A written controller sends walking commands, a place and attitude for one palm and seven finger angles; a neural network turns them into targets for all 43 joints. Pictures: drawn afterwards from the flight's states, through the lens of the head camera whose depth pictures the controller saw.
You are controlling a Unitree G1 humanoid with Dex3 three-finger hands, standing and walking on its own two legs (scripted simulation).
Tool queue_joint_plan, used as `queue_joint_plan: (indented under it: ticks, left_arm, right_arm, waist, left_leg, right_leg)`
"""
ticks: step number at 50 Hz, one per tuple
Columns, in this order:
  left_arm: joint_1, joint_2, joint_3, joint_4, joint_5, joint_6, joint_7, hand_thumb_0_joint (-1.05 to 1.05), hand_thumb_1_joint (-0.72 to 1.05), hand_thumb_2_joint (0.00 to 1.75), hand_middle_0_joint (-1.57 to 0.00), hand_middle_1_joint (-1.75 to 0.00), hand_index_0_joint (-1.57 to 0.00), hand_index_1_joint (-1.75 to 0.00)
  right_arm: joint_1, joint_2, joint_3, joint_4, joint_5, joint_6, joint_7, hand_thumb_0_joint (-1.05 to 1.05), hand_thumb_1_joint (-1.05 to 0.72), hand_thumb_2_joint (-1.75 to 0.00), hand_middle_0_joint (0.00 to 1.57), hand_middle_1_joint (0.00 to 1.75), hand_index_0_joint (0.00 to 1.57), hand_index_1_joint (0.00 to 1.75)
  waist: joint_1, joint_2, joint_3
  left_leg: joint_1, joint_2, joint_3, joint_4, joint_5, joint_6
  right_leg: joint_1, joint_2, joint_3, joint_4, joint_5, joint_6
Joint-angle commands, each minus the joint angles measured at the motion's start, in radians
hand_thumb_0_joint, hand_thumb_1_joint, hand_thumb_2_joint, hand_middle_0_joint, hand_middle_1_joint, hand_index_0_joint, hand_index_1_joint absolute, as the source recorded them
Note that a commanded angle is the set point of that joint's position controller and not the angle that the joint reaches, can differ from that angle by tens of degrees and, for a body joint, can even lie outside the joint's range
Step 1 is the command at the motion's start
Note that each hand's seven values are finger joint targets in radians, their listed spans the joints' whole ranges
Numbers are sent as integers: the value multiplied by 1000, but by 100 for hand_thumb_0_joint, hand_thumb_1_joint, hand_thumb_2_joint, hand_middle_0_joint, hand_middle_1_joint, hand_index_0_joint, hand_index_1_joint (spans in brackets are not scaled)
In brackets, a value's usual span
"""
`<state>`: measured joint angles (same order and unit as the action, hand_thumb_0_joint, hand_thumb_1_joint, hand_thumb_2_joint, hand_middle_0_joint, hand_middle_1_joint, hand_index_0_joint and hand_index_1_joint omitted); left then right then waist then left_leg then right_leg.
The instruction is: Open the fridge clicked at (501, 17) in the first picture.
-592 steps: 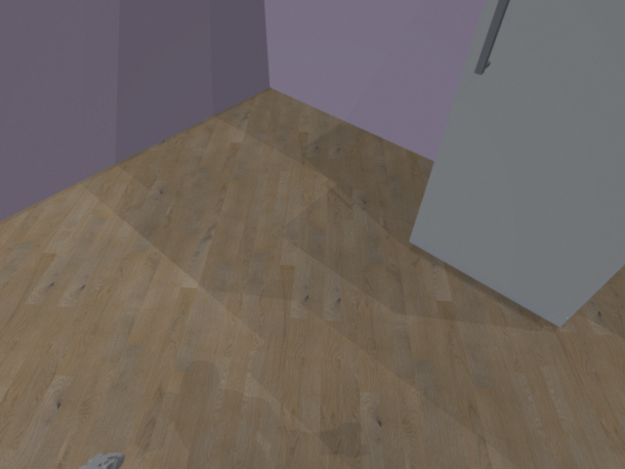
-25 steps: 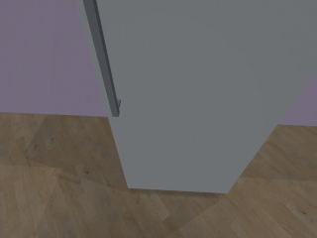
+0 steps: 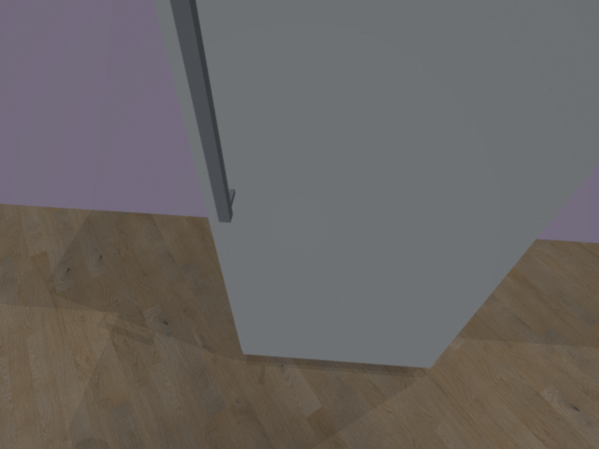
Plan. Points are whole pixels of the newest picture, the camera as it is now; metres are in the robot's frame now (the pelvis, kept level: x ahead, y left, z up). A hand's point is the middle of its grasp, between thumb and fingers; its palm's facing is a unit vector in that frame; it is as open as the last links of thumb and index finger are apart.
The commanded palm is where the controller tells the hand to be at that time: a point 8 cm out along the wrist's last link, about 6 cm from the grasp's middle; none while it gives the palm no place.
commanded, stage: look again from close up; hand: left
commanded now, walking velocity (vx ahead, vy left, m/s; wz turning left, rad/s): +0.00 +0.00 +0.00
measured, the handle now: (206, 88) +0.46 +0.15 +0.25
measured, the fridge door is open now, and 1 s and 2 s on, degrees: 0 0 0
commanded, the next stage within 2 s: raise the hand to about handle height in 0.52 s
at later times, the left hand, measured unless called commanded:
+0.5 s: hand out of the picture +0.00 +0.17 -0.18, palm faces +0.02 -0.98 -0.19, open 7.4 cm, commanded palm none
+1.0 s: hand (177, 415) +0.16 +0.16 -0.01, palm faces -0.03 -1.00 +0.01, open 8.3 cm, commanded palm +0.12 +0.24 +0.00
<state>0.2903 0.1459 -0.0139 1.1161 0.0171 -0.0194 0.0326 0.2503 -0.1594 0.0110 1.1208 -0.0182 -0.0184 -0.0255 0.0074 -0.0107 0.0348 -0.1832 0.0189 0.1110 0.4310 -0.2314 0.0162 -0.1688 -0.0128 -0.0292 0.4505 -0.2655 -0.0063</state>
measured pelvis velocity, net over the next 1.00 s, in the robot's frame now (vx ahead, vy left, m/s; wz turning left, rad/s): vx -0.02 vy -0.01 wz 0.04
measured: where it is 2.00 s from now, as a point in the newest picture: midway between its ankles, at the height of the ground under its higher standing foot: outside the picture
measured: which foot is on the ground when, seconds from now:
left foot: down 0.00-1.00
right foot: down 0.00-1.00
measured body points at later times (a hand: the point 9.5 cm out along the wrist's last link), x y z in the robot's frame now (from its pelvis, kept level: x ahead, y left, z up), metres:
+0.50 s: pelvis +0.00 +0.00 +0.00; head +0.01 +0.00 +0.45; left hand +0.00 +0.22 -0.16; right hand +0.00 -0.22 -0.16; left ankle +0.00 +0.11 -0.74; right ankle -0.01 -0.11 -0.74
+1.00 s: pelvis -0.02 -0.01 -0.05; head -0.01 +0.00 +0.40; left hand +0.16 +0.22 -0.01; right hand +0.21 -0.26 -0.07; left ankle +0.00 +0.11 -0.74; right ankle -0.01 -0.11 -0.74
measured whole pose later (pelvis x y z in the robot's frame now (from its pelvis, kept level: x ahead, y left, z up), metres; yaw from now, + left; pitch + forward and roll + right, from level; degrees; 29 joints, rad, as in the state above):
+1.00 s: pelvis -0.02 -0.01 -0.05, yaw +2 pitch +6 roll +1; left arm 0.42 0.19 0.12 0.09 -0.25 -0.42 -0.33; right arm 0.15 -0.27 -0.05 0.52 0.03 -0.24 -0.02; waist -0.01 -0.03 -0.10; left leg -0.59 0.03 0.07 0.88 -0.40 0.01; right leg -0.56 -0.03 -0.07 0.90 -0.45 -0.03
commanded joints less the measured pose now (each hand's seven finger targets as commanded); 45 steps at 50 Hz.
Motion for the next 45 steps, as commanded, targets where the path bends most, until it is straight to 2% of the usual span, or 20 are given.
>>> queue_joint_plan:
  ticks: [1, 8, 11, 23, 30, 31, 32, 33, 34, 35, 36, 37, 38, 39, 40, 41, 42, 43, 44, 45]
  left_arm:
    - [57, 109, 20, -30, -2, -9, 4, 0, 90, 90, -20, -30, -20, -30]
    - [54, 109, 21, -29, 0, -8, 4, 0, 90, 90, -20, -30, -20, -30]
    - [54, 110, 22, -29, -2, -6, 4, 0, 90, 90, -20, -30, -20, -30]
    - [54, 107, 23, -29, -1, -8, 4, 0, 90, 90, -20, -30, -20, -30]
    - [55, 108, 24, -30, -2, -9, 4, 0, 90, 90, -20, -30, -20, -30]
    - [129, 117, 19, 4, 9, -23, 43, 0, 90, 90, -20, -30, -20, -30]
    - [-603, 343, 128, -1556, -213, -232, 28, 0, 88, 89, -20, -32, -20, -32]
    - [-473, 449, 234, -1549, -154, -227, 85, 0, 85, 88, -20, -33, -20, -33]
    - [55, 95, 4, -1275, -132, -88, 84, 0, 83, 87, -21, -34, -21, -34]
    - [112, -16, -33, -1165, -175, -29, 85, 0, 81, 86, -21, -36, -21, -36]
    - [2, -5, -51, -1279, -190, -72, 67, 0, 78, 85, -21, -37, -21, -37]
    - [3, 37, -4, -1246, -189, -122, 50, 0, 76, 84, -21, -39, -21, -39]
    - [62, 35, 22, -1168, -186, -174, 20, 0, 74, 83, -21, -40, -21, -40]
    - [172, 11, 42, -1077, -200, -234, -27, 0, 71, 82, -21, -42, -21, -42]
    - [289, 1, 70, -981, -219, -299, -89, 0, 69, 81, -22, -43, -22, -43]
    - [332, 8, 95, -942, -238, -374, -158, 0, 67, 80, -22, -45, -22, -45]
    - [373, 29, 122, -942, -253, -444, -232, 0, 64, 79, -22, -47, -22, -47]
    - [391, 107, 196, -911, -256, -493, -307, 0, 62, 78, -22, -48, -22, -48]
    - [352, 157, 227, -981, -265, -522, -361, 0, 60, 77, -22, -50, -22, -50]
    - [335, 215, 284, -1017, -264, -515, -381, 0, 57, 76, -22, -51, -22, -51]
  right_arm:
    - [54, -96, -20, -30, 6, -16, -3, 0, -90, -90, 20, 30, 20, 30]
    - [61, -90, -19, -24, 6, -16, -4, 0, -90, -90, 20, 30, 20, 30]
    - [61, -93, -18, -21, 5, -17, -4, 0, -90, -90, 20, 30, 20, 30]
    - [70, -81, -20, -14, 5, -15, -5, 0, -90, -90, 20, 30, 20, 30]
    - [70, -83, -22, -12, 5, -15, -4, 0, -90, -90, 20, 30, 20, 30]
    - [-24, -117, -26, -80, 16, -21, 4, 0, -90, -90, 20, 30, 20, 30]
    - [17, -283, -42, -432, 65, -160, -42, 0, -90, -90, 20, 30, 20, 30]
    - [-90, -191, -7, -405, 69, -237, -80, 0, -90, -90, 20, 30, 20, 30]
    - [-45, -150, -18, -435, 55, -293, -65, 0, -90, -90, 20, 30, 20, 30]
    - [-34, -159, -19, -383, 79, -309, -64, 0, -90, -90, 20, 30, 20, 30]
    - [-55, -200, -34, -449, 78, -325, -61, 0, -90, -90, 20, 30, 20, 30]
    - [-49, -219, -49, -464, 61, -337, -60, 0, -90, -90, 20, 30, 20, 30]
    - [-48, -219, -60, -493, 53, -342, -55, 0, -90, -90, 20, 30, 20, 30]
    - [-54, -212, -70, -510, 40, -338, -44, 0, -90, -90, 20, 30, 20, 30]
    - [-83, -209, -78, -533, 35, -333, -31, 0, -90, -90, 20, 30, 20, 30]
    - [-97, -210, -87, -552, 33, -325, -15, 0, -90, -90, 20, 30, 20, 30]
    - [-115, -216, -97, -588, 32, -317, 4, 0, -90, -90, 20, 30, 20, 30]
    - [-122, -228, -109, -621, 38, -303, 24, 0, -90, -90, 20, 30, 20, 30]
    - [-140, -230, -107, -671, 42, -294, 32, 0, -90, -90, 20, 30, 20, 30]
    - [-149, -224, -110, -701, 51, -283, 27, 0, -90, -90, 20, 30, 20, 30]
  waist:
    - [-4, 11, 20]
    - [-2, 1, 24]
    - [0, 19, 23]
    - [0, -7, 37]
    - [-1, 11, 27]
    - [25, -6, 35]
    - [-101, 142, -477]
    - [-23, 272, -392]
    - [-11, 283, -320]
    - [-39, 140, -184]
    - [-65, 87, -46]
    - [-82, -15, -40]
    - [-72, -97, -9]
    - [-34, -200, -33]
    - [6, -258, -12]
    - [21, -295, -10]
    - [37, -270, -48]
    - [52, -140, -62]
    - [54, -73, -113]
    - [73, -72, -174]
  left_leg:
    - [22, 103, -104, -83, 123, 14]
    - [15, 104, -108, -90, 124, 17]
    - [19, 105, -107, -96, 130, 16]
    - [12, 102, -107, -94, 118, 15]
    - [14, 101, -105, -95, 110, 12]
    - [-36, 114, -77, 127, 212, -16]
    - [225, -14, -104, -1, 253, 9]
    - [236, 13, -65, 7, 260, -3]
    - [160, 40, -95, -23, 299, -5]
    - [74, 34, -118, -8, 201, -8]
    - [-7, 23, -134, 17, 72, -4]
    - [-61, 9, -140, 57, -12, 1]
    - [-126, -8, -138, 101, -31, -2]
    - [-184, -9, -126, 144, -35, -11]
    - [-277, -15, -113, 187, -60, -20]
    - [-348, -19, -107, 226, -75, -28]
    - [-385, -28, -95, 266, -69, -32]
    - [-377, -35, -81, 300, -40, -37]
    - [-387, -45, -67, 326, -27, -30]
    - [-400, -46, -55, 338, -12, -19]
  right_leg:
    - [-44, -92, 92, -83, 160, -29]
    - [-34, -90, 86, -84, 151, -28]
    - [-37, -92, 86, -82, 145, -27]
    - [-38, -92, 87, -91, 149, -30]
    - [-39, -93, 91, -95, 137, -31]
    - [-57, -150, 139, -85, 495, -11]
    - [60, -42, 39, 9, 388, -20]
    - [3, -10, 40, 50, 227, -29]
    - [-63, -6, -42, 86, 96, -30]
    - [-127, -1, -61, 67, 68, -13]
    - [-186, -2, -68, 43, 40, -3]
    - [-245, 2, -71, 41, -22, 1]
    - [-280, 5, -76, 55, -59, -1]
    - [-324, 13, -81, 88, -101, -1]
    - [-367, 13, -75, 126, -142, -2]
    - [-388, 11, -65, 165, -161, -4]
    - [-379, 8, -49, 203, -138, -12]
    - [-350, -3, -21, 233, -83, -30]
    - [-329, -14, -10, 257, -47, -32]
    - [-309, -15, 2, 280, -21, -28]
